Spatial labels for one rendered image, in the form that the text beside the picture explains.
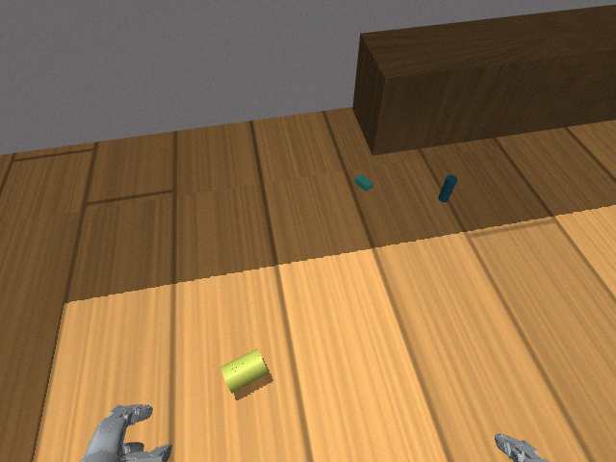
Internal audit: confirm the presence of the right robot hand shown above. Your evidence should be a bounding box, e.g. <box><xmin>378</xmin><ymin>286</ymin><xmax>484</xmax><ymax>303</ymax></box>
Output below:
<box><xmin>495</xmin><ymin>434</ymin><xmax>550</xmax><ymax>462</ymax></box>

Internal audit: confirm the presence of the left robot hand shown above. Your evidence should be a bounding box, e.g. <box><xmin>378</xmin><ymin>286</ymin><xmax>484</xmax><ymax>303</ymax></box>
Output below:
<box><xmin>85</xmin><ymin>404</ymin><xmax>172</xmax><ymax>462</ymax></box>

